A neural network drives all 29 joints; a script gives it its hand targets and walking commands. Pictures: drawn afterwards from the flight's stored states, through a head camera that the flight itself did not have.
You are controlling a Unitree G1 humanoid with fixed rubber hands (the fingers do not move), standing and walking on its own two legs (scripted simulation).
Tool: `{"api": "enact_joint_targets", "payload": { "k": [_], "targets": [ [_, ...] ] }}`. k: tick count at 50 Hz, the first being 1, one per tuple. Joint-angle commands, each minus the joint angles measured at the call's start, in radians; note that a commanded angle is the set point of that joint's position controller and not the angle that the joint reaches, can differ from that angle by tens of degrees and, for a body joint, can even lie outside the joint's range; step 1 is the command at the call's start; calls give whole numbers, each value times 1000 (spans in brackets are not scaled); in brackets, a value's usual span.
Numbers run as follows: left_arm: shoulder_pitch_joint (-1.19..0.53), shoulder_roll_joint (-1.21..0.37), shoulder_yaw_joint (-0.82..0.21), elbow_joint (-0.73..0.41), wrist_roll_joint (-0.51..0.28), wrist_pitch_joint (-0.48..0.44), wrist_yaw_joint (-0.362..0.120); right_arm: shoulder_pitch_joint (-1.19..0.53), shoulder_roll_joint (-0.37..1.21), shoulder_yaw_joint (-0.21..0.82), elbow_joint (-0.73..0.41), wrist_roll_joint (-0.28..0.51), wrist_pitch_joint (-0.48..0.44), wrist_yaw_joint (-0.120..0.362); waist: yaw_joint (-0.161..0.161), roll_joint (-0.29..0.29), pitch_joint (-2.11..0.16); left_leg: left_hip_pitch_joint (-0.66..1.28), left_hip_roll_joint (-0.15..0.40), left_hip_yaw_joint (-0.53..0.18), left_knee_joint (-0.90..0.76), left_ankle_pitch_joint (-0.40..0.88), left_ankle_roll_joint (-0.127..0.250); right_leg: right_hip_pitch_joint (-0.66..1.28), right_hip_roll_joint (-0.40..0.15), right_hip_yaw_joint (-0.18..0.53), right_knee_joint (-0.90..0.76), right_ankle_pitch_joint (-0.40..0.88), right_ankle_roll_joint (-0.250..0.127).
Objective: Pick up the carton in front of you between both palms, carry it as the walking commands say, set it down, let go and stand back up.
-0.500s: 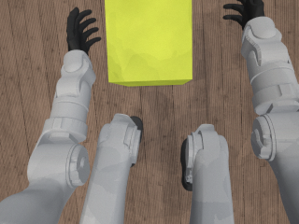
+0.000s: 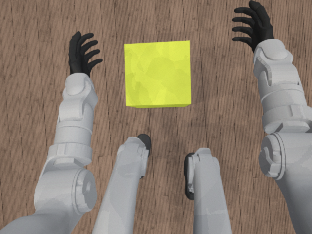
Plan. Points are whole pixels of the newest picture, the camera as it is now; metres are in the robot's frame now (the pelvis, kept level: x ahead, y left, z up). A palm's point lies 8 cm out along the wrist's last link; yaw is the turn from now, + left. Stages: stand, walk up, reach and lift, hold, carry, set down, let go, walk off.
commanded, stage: set down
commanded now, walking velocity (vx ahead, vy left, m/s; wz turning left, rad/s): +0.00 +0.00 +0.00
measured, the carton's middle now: (159, 80) +0.49 +0.06 -0.43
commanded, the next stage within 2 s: let go in 0.20 s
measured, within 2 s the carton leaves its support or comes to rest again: neither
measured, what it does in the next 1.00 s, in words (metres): rises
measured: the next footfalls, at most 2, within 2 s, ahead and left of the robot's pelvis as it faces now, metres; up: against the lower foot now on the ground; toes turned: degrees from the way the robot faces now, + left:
none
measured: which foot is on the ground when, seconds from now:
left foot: down 0.00-1.00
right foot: down 0.00-1.00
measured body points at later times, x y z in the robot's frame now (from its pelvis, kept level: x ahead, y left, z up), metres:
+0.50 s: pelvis +0.04 +0.01 +0.13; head +0.30 +0.00 +0.50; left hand +0.42 +0.21 +0.01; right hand +0.48 -0.20 +0.01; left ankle +0.12 +0.13 -0.52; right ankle +0.06 -0.12 -0.52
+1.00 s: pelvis +0.11 +0.01 +0.22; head +0.19 -0.02 +0.66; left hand +0.29 +0.24 +0.15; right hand +0.33 -0.23 +0.12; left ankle +0.12 +0.13 -0.52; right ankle +0.06 -0.12 -0.52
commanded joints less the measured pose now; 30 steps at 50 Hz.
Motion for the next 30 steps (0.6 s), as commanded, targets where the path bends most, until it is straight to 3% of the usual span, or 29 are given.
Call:
{"api": "enact_joint_targets", "payload": {
  "k": [1, 2, 3, 4, 5, 6, 8, 9, 10, 11, 12, 13, 14, 15, 16, 17, 18, 19, 20, 21, 22, 23, 24, 25, 26, 27, 28, 29, 30],
  "targets": [
    [-112, 122, 3, -129, -1, -25, -9, -205, -137, -47, -104, -7, -25, 0, -12, -143, -1085, 801, -26, 97, -71, 387, -6, 497, 18, -55, -243, 352, 3],
    [-93, 22, -70, -97, -29, -19, -15, -195, -60, 3, -104, 37, -25, 5, 33, -87, -992, 779, -26, 123, -124, 376, -25, 520, 13, -63, -288, 341, -2],
    [-143, 71, -10, -141, -10, -18, -15, -260, -132, -34, -151, -36, -28, 3, 8, -153, -974, 736, -36, 117, -152, 340, -19, 574, 4, -40, -320, 306, -13],
    [-121, 98, -13, -151, -1, -15, -18, -223, -115, -54, -97, -39, -19, 5, -6, -157, -1065, 775, -35, 121, -191, 363, -32, 627, 17, -67, -287, 357, -4],
    [-73, 88, 9, -110, 31, -12, -11, -272, -88, -50, -208, -13, -25, 7, 71, -136, -1003, 806, -23, 131, -197, 335, -15, 642, 5, -40, -355, 325, 3],
    [-88, 116, 20, -143, 18, -9, -14, -212, -70, -16, -131, -25, -14, 5, 29, -235, -1022, 759, -24, 118, -207, 334, -10, 712, -1, -44, -340, 359, 8],
    [-23, 52, 10, -144, 32, -10, -19, -165, -83, -76, -100, -55, -10, 16, 43, -151, -1011, 858, -31, 108, -273, 424, -24, 661, 26, -50, -381, 394, 5],
    [-23, 37, 20, -138, 50, -7, -24, -214, -99, -56, -102, -65, -10, 25, 60, -161, -959, 811, -24, 102, -294, 372, -25, 664, 7, -35, -406, 356, 6],
    [-47, 20, -3, -117, 46, -8, -18, -115, -79, -70, -56, -48, -18, 30, 10, -137, -968, 947, -21, 85, -283, 441, -16, 613, 26, -60, -430, 378, 1],
    [-42, -8, -38, -129, 13, -9, -23, -137, -117, -121, -70, -85, -32, 33, -32, -121, -900, 924, -22, 89, -321, 363, -28, 624, 4, -59, -482, 323, 0],
    [-6, 15, -7, -76, 36, -6, -27, -80, -92, -82, -26, -75, -29, 40, -3, -146, -895, 1015, -11, 69, -366, 313, -12, 620, 25, -73, -478, 283, 6],
    [5, 10, 0, -93, 72, -16, -32, -104, -96, -160, -53, -123, -42, 28, -21, -103, -844, 988, -12, 89, -372, 328, -21, 570, 13, -54, -545, 253, -6],
    [27, 4, -16, -109, 72, -30, -44, -81, -53, -128, -102, -90, -43, 29, 33, -77, -841, 1049, -15, 81, -394, 353, -15, 588, 10, -61, -543, 277, 4],
    [-3, 51, -16, -153, 87, -41, -49, -68, -51, -126, -83, -126, -51, 24, -32, -129, -914, 973, -28, 96, -377, 377, -18, 705, 14, -67, -525, 341, 2],
    [43, 28, -20, -139, 101, -40, -57, 10, -35, -122, -90, -84, -57, 5, -22, -93, -877, 999, -16, 105, -392, 383, -25, 755, 7, -32, -593, 373, -8],
    [97, 56, -15, -156, 108, -52, -65, 0, -17, -129, -138, -85, -56, -4, 37, -115, -935, 1039, -16, 88, -412, 445, -4, 740, 18, -28, -587, 409, 12],
    [126, 47, -18, -108, 112, -48, -74, 123, 9, -141, -92, -135, -58, -5, -31, -109, -901, 1022, -19, 105, -445, 395, -15, 828, 18, -41, -600, 403, 2],
    [168, 47, -55, -152, 141, -55, -93, 142, 39, -198, -84, -151, -53, -24, -49, -120, -874, 995, -20, 84, -463, 404, -10, 787, 20, -49, -597, 416, 8],
    [245, 1, -62, -141, 142, -51, -114, 183, 68, -150, -209, -109, -68, -39, -27, -61, -963, 1120, -28, 116, -470, 412, -12, 912, 27, -28, -660, 420, 6],
    [259, 93, -65, -141, 141, -60, -128, 164, 81, -115, -241, -89, -72, -49, 35, -108, -864, 1153, -12, 70, -489, 444, 22, 767, 12, -34, -662, 387, 11],
    [268, 106, -66, -158, 162, -63, -139, 240, 20, -190, -251, -121, -81, -66, -24, -43, -882, 1183, -8, 77, -504, 401, 10, 857, 12, -39, -682, 370, 7],
    [306, 144, -60, -149, 165, -62, -159, 313, 103, -163, -255, -134, -70, -83, -36, -88, -880, 1194, -13, 64, -518, 385, 20, 865, 25, -52, -680, 373, 16],
    [377, 98, -128, -211, 147, -63, -173, 334, 142, -113, -376, -75, -80, -90, -3, -55, -866, 1295, -17, 71, -534, 411, 28, 923, 23, -47, -719, 397, 28],
    [413, 154, -77, -178, 159, -67, -180, 391, 63, -148, -376, -123, -85, -98, -22, -83, -853, 1315, -7, 70, -547, 427, 22, 916, 19, -39, -746, 371, 19],
    [487, 91, -140, -211, 124, -70, -197, 465, 115, -96, -385, -93, -80, -103, -26, -39, -814, 1291, -10, 78, -564, 429, 22, 1011, 8, -19, -770, 387, 7],
    [498, 146, -129, -240, 116, -75, -208, 504, 135, -119, -428, -107, -88, -110, -58, -97, -805, 1353, -18, 77, -574, 425, 36, 1046, 16, -36, -766, 426, 34],
    [490, 175, -154, -254, 123, -83, -217, 492, 92, -146, -443, -107, -105, -103, -36, -52, -747, 1381, -7, 52, -614, 457, 28, 951, 14, -73, -765, 395, 24],
    [601, 155, -165, -270, 111, -87, -223, 542, 90, -110, -484, -68, -106, -107, 1, 10, -753, 1471, 2, 45, -577, 597, 33, 928, 11, -39, -781, 420, 17],
    [661, 138, -185, -236, 112, -87, -228, 669, 125, -77, -437, -62, -116, -105, -53, -31, -757, 1541, -2, 40, -604, 613, 34, 1000, 13, -54, -807, 476, 19]
  ]
}}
